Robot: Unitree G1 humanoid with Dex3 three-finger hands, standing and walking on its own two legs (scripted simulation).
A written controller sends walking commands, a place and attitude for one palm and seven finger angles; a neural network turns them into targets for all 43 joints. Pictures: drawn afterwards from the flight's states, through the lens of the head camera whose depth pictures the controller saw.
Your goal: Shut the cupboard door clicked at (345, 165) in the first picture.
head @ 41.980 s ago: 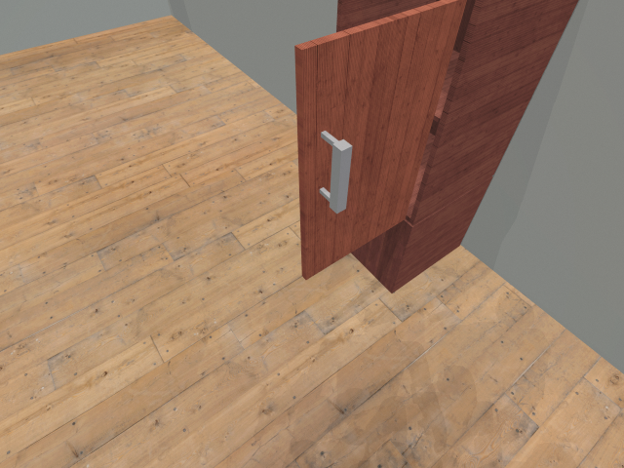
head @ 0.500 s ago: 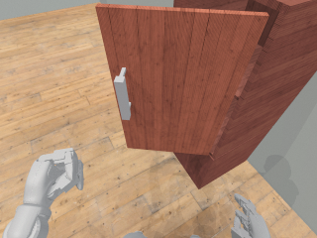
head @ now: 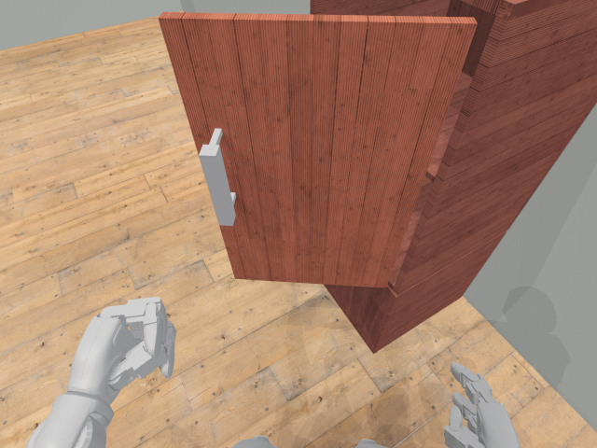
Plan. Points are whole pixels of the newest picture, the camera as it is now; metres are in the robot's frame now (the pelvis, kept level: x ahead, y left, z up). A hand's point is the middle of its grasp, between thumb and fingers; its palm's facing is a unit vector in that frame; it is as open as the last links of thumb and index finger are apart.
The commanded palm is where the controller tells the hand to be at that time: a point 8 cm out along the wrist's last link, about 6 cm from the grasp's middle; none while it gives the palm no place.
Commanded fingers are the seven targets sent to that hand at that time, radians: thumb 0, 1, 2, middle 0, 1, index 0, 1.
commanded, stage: bring the fist close to the handle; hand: left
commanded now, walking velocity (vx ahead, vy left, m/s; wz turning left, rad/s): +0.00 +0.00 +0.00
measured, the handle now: (222, 179) +0.49 +0.16 +0.08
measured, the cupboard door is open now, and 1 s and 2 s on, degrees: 55 55 50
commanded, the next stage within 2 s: push the door shut along its arc in 1.38 s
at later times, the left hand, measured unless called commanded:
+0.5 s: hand (183, 280) +0.30 +0.17 +0.09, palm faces -0.02 -1.00 -0.01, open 3.1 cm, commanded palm +0.28 +0.22 +0.08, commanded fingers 0.00 0.90 0.90 -1.30 -1.50 -1.30 -1.50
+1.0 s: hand (225, 234) +0.38 +0.13 +0.07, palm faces -0.05 -1.00 +0.00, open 3.1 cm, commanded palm +0.36 +0.19 +0.08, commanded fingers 0.00 0.90 0.90 -1.30 -1.50 -1.30 -1.50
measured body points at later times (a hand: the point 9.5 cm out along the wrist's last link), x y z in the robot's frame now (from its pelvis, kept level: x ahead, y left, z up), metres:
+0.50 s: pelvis +0.00 +0.00 +0.00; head +0.04 +0.00 +0.45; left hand +0.29 +0.22 +0.09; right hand +0.15 -0.24 -0.08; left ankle +0.01 +0.10 -0.68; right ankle +0.03 -0.09 -0.68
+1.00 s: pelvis +0.00 +0.00 +0.00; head +0.06 -0.01 +0.45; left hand +0.38 +0.19 +0.08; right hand +0.12 -0.25 -0.10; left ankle +0.01 +0.10 -0.68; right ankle +0.03 -0.09 -0.68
